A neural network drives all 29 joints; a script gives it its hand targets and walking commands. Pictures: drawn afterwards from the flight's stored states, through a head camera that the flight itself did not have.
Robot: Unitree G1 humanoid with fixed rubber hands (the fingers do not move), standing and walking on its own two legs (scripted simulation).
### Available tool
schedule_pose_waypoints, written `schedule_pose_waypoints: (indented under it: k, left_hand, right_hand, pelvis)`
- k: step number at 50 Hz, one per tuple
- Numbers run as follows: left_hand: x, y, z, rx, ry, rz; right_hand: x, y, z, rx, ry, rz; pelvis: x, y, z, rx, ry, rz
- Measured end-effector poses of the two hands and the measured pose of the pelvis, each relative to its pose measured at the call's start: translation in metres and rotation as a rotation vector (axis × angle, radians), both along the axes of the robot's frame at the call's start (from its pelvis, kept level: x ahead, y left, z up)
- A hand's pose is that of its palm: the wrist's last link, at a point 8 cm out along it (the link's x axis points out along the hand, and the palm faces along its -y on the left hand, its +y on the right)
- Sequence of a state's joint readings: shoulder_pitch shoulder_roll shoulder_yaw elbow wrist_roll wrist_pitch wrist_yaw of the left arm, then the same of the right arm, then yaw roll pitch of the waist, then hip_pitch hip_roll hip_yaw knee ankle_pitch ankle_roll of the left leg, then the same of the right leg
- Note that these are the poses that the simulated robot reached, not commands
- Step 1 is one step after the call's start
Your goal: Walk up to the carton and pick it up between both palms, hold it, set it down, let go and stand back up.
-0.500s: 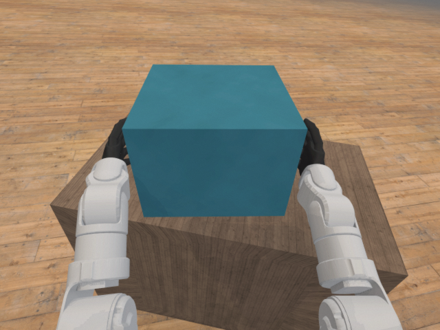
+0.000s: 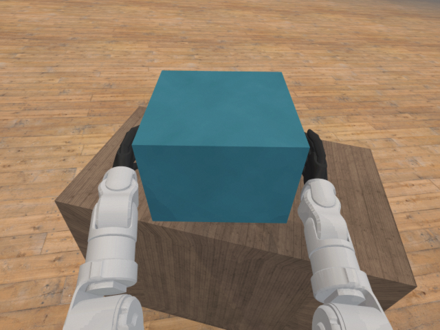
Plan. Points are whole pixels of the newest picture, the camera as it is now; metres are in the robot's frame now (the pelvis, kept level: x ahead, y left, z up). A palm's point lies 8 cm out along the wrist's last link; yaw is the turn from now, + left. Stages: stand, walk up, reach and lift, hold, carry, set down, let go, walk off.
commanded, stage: set down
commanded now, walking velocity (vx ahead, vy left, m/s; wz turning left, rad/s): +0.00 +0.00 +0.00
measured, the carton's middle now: (220, 142) +0.43 +0.01 +0.15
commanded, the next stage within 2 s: none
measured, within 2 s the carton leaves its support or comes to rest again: neither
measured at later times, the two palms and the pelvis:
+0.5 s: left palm (135, 170) +0.38 +0.17 +0.10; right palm (309, 180) +0.37 -0.17 +0.11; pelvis +0.04 +0.00 +0.00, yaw +1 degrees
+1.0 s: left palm (145, 178) +0.39 +0.16 +0.07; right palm (309, 184) +0.38 -0.18 +0.09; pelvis +0.03 +0.00 +0.00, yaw +0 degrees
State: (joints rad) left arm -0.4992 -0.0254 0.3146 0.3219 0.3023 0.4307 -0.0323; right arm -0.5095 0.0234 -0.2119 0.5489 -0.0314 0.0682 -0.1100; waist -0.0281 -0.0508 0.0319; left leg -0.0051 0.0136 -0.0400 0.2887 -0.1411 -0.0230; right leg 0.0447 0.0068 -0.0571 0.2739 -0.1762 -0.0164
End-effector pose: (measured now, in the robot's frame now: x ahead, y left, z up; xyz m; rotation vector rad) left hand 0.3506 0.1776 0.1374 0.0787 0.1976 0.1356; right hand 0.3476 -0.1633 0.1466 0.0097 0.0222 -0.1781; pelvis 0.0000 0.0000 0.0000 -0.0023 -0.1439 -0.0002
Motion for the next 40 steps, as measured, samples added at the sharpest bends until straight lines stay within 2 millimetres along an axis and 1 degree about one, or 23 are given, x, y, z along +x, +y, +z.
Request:
schedule_pose_waypoints:
  k: [7, 11, 15, 21, 28, 40]
  left_hand:
    - [0.013, 0.002, -0.022, 0.013, 0.026, -0.004]
    - [0.019, 0.001, -0.032, 0.018, 0.031, -0.013]
    - [0.023, -0.001, -0.037, 0.020, 0.026, -0.021]
    - [0.026, -0.005, -0.035, 0.013, 0.008, -0.029]
    - [0.028, -0.007, -0.034, 0.010, 0.019, -0.030]
    - [0.032, -0.011, -0.057, 0.001, 0.090, -0.024]
  right_hand:
    - [0.012, 0.002, -0.025, -0.012, 0.020, -0.002]
    - [0.016, 0.000, -0.035, -0.014, 0.020, -0.005]
    - [0.018, -0.002, -0.039, -0.011, 0.012, -0.010]
    - [0.018, -0.006, -0.036, -0.005, -0.009, -0.016]
    - [0.020, -0.008, -0.035, -0.004, 0.001, -0.021]
    - [0.027, -0.011, -0.050, -0.021, 0.062, -0.017]
  pelvis:
    - [0.012, -0.002, 0.000, 0.000, 0.026, 0.016]
    - [0.021, -0.001, 0.000, -0.003, 0.050, 0.022]
    - [0.029, 0.000, 0.000, -0.006, 0.069, 0.027]
    - [0.037, 0.003, -0.001, -0.008, 0.074, 0.029]
    - [0.036, 0.004, -0.001, -0.005, 0.051, 0.016]
    - [0.028, 0.000, 0.000, -0.002, 0.087, 0.004]
